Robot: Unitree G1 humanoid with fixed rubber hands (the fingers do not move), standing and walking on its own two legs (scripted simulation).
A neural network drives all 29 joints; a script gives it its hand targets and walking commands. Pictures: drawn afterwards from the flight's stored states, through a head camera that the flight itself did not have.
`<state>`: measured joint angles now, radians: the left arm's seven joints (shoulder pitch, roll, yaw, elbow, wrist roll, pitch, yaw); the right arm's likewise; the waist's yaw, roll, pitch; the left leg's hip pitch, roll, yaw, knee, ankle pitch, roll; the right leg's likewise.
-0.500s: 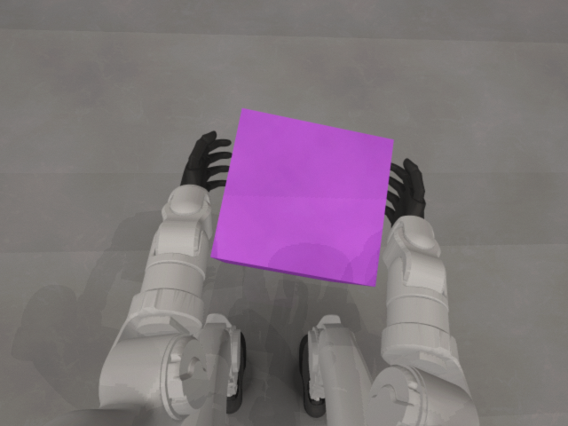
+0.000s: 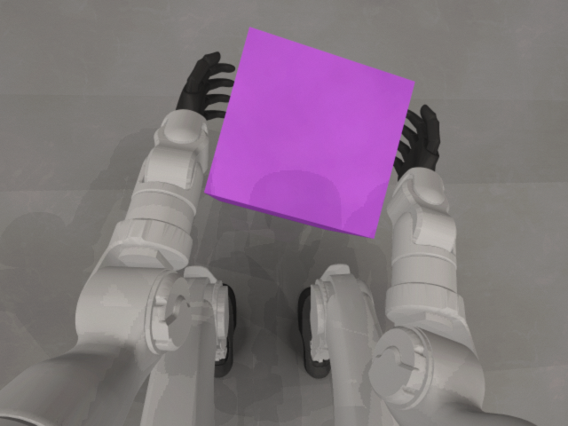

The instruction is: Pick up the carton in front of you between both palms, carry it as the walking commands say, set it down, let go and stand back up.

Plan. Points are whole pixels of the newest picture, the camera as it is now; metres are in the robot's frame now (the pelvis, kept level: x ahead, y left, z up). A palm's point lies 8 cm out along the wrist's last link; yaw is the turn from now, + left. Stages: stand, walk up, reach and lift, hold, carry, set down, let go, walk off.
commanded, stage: set down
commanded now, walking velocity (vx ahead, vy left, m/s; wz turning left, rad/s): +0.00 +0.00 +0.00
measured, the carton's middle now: (297, 153) +0.48 -0.03 -0.18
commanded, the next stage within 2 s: none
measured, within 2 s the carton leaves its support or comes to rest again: rests again in 1.08 s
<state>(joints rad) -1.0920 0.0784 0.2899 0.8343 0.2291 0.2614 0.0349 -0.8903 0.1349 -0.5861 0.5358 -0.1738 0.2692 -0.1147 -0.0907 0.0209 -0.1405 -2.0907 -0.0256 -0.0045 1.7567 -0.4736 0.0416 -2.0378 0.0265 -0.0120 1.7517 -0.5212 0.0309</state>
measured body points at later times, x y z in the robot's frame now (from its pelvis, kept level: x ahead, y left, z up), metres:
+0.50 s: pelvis -0.01 +0.00 -0.10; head +0.34 +0.04 +0.18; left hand +0.56 +0.10 -0.26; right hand +0.48 -0.20 -0.24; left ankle +0.11 +0.10 -0.46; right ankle +0.10 -0.13 -0.46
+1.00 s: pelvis -0.01 +0.00 -0.12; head +0.33 +0.03 +0.16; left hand +0.55 +0.10 -0.29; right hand +0.48 -0.20 -0.26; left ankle +0.11 +0.10 -0.46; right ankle +0.10 -0.13 -0.46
